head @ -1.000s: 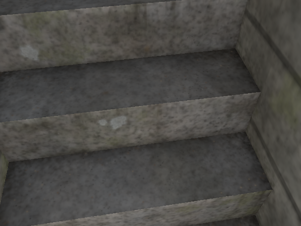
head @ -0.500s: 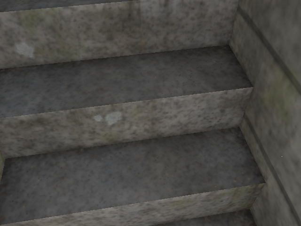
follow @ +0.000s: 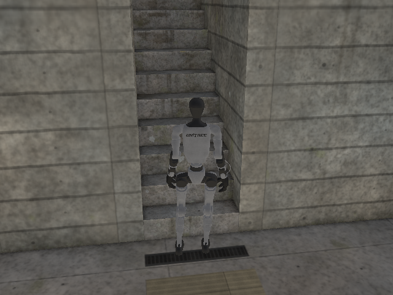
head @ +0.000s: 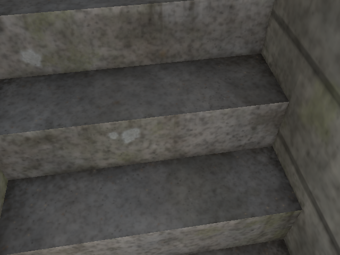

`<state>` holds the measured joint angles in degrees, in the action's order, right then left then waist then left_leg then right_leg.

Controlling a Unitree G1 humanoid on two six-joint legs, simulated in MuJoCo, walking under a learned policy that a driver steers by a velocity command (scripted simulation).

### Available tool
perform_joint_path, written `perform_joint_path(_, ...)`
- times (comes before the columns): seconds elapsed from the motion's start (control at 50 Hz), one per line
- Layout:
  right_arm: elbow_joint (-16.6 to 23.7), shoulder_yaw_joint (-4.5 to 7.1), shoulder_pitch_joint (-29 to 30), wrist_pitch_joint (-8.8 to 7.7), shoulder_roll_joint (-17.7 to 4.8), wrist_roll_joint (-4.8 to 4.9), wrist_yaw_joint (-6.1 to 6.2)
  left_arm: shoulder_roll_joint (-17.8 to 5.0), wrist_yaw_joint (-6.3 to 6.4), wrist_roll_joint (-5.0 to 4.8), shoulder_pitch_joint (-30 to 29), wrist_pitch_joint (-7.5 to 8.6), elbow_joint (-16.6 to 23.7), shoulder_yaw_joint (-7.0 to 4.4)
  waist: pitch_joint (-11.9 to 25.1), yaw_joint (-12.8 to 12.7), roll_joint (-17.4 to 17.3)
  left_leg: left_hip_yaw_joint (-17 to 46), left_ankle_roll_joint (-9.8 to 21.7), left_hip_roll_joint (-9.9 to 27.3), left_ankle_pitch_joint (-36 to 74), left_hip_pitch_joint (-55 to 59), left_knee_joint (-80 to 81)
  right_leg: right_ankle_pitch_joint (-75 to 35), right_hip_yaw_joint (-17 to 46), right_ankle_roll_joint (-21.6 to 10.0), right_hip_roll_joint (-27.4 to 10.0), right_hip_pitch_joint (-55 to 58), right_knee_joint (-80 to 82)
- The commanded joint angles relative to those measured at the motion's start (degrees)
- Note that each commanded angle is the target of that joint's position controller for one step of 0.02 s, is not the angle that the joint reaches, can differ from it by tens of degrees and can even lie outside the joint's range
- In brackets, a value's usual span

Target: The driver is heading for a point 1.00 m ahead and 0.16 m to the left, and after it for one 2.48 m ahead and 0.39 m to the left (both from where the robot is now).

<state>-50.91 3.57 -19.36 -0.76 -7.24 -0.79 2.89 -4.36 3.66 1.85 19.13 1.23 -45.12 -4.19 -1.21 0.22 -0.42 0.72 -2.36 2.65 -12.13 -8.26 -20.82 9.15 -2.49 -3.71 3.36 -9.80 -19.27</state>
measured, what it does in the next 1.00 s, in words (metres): stands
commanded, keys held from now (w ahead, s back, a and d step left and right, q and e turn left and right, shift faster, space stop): no key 0.12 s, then w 0.26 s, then no key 0.62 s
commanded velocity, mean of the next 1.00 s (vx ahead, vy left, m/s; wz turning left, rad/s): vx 0.12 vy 0.00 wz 0.00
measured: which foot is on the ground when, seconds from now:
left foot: down 0.00-1.00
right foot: down 0.00-1.00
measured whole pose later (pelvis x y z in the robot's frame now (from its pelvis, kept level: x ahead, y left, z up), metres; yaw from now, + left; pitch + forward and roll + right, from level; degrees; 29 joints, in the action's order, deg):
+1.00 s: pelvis +0.01 +0.04 +0.00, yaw +0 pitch -1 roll +0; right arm -49.6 2.4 -13.4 -1.6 -6.7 -1.0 2.2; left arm -5.8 3.1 1.7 16.1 1.9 -47.1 -2.1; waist -2.2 -0.5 0.9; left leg -0.2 0.6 -0.3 -10.9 -5.9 -17.7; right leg 8.4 -1.6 -0.5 0.2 -7.6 -16.9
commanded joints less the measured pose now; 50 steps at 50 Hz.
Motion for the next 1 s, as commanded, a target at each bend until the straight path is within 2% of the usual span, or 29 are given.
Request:
perform_joint_path(0.02,1.71,0.7,-3.37,-0.49,-3.91,0.12,0.34,-2.33,0.05,-0.09,2.92,0.77,1.98,-0.2,-1.87,0.0,0.87,2.97,3.0,4.06,2.59,-3.82,4.21,-4.25,7.96,0.28,-8.4,2.42,4.41)
perform_joint_path(0.12,1.2,0.63,-3.66,-0.59,-3.92,0.26,0.34,-2.52,0.05,-0.09,3.48,0.77,1.1,-0.21,-1.63,-0.1,0.88,2.98,3.15,4.15,3.04,-3.4,4.55,-5.77,7.9,0.23,-8.55,3.28,4.33)
perform_joint_path(0.16,1.22,0.3,-3.03,-0.56,-3.26,-0.07,0.33,-2.32,0.14,0.16,2.72,0.65,1.21,-0.01,-1.95,-0.24,1.5,2.29,3.34,3.26,-0.03,-3.05,5.28,4.37,8.58,0.13,-8.36,1.95,6.99)
perform_joint_path(0.18,1.79,0.19,-1.34,-0.71,-3.2,-0.36,0.31,-2.18,0.16,0.31,1.09,0.56,1.98,0.22,-3.9,-0.29,0.88,2.33,3.83,3.31,0.67,-3.89,4.76,5.25,8.73,-0.16,-8.37,0.72,6.56)
perform_joint_path(0.22,1.95,0.08,-1.45,-0.97,-3.05,-0.31,0.21,-2.73,0.17,0.37,1.02,0.67,2.25,0.2,-3.11,-0.31,1.81,1.82,4.35,2.74,-0.82,-3.48,4.32,9.09,9.21,-0.75,-8.41,0.15,7.44)
perform_joint_path(0.38,3.74,-0.26,-0.94,-2.44,-2.53,-0.04,-0.15,-4.76,0.03,-0.27,-0.89,1.22,3.73,-0.41,-2.45,-0.31,2.18,0.06,6.88,0.54,-4.94,-5.32,-0.19,12.67,9.67,-4.26,-8.12,0.15,5.12)
perform_joint_path(0.4,3.83,-0.51,-0.76,-2.68,-2.17,-0.12,-0.13,-3.65,0.09,-0.14,-1.6,1.38,3.84,0.06,-2.77,-0.14,1.02,1.24,6.68,1.84,-0.87,-4.99,1.43,6.39,9.05,-3.81,-8.3,0.12,4.26)
perform_joint_path(0.42,4.32,-0.73,0.76,-2.93,-2.5,-0.06,0.09,-2.79,0.26,-0.45,-1.89,1.62,3.85,0.48,-3.04,-0.6,-1.36,3.0,6.4,3.6,7.22,-4.45,3.05,-5.18,6.87,-2.98,-7.71,1.05,2.08)
perform_joint_path(0.46,4.95,-0.61,1.36,-3.16,-3.2,0.58,0.42,-3.24,0.45,-0.32,0.07,2.07,3.27,0.35,1.91,-0.97,-1.05,2.91,5.0,4.4,19.94,-1.34,1.82,-23.45,6.37,-1.38,-8.86,6.16,0.49)
perform_joint_path(0.48,4.63,-0.34,0.75,-3.1,-4.06,0.98,0.43,-3.61,0.45,-0.06,-0.15,2.13,3.54,0.35,4.86,-1.34,0.93,2.62,4.58,4.17,21.85,0.34,1.44,-25.81,5.77,-0.78,-8.72,7.91,-0.25)
perform_joint_path(0.52,4.92,-0.26,1.06,-2.74,-4.23,1.1,0.5,-3.73,0.42,-0.41,-0.55,1.8,3.62,0.37,6.38,-1.19,0.4,2.56,4.42,4.37,23.58,1.77,1.4,-26.5,5.77,-0.42,-8.99,8.65,-0.75)
perform_joint_path(0.58,5.35,-0.35,2.2,-2.09,-3.62,0.62,0.62,-3.64,0.45,-0.38,-1.45,1.45,3.89,0.58,4.77,-1.05,-0.04,2.97,4.14,4.98,23.54,2.56,2.11,-23.72,5.68,0.02,-9.43,6.57,0.11)
perform_joint_path(0.74,6.27,-0.1,4.77,-1.33,-4.31,0.07,0.35,-3.8,0.09,-0.21,-2.88,1.4,4.26,0.89,2.95,-0.93,-0.16,3.68,4.01,5.56,20.55,2.94,3.4,-17.1,6.05,1.02,-10.21,4.06,1.82)
perform_joint_path(0.76,5.71,0.05,4.63,-1.24,-4.41,-0.53,0.15,-3.3,-0.04,-0.32,-2.34,1.56,3.54,1.34,3.56,-0.81,0.5,3.71,4.04,5.33,19.32,3.25,3.64,-16.86,5.95,0.71,-10.53,4.6,2.22)
perform_joint_path(0.78,5.64,0.14,4.79,-1.18,-4.55,-0.61,0.03,-3.41,-0.12,-0.31,-2.43,1.65,3.48,1.37,3.0,-0.78,0.61,3.8,4.01,5.29,18.36,3.16,3.89,-16.32,5.98,0.72,-10.52,4.16,2.25)
perform_joint_path(0.82,5.7,-0.01,5.51,-1.2,-3.84,-0.67,-0.12,-3.83,-0.11,-0.55,-2.57,1.55,2.97,1.33,1.43,-0.27,-0.33,4.13,4.19,5.3,17.4,2.28,4.68,-16.81,6.51,0.68,-10.95,3.81,2.58)
perform_joint_path(0.84,5.48,-0.22,5.36,-1.31,-3.44,-0.36,-0.22,-4.09,-0.2,-0.48,-2.22,1.46,2.71,1.38,1.57,-0.54,0.0,4.16,4.34,5.32,16.89,2.0,4.7,-16.76,6.7,0.56,-11.28,4.34,2.88)
perform_joint_path(0.92,4.55,-0.19,4.89,-1.41,-3.99,-0.3,-0.49,-4.34,-0.39,-0.34,-1.72,1.25,1.54,1.49,1.55,-0.53,0.62,4.46,4.54,5.37,13.2,1.4,5.23,-13.21,6.59,0.74,-11.34,4.63,3.44)
perform_joint_path(1.0,2.81,-0.16,3.28,-1.5,-4.0,-0.21,-0.68,-4.41,-0.72,0.08,-0.85,1.29,-0.06,1.58,-0.36,-0.44,1.03,4.44,4.55,4.89,7.19,0.4,6.37,-7.63,6.81,1.13,-11.21,3.48,4.64)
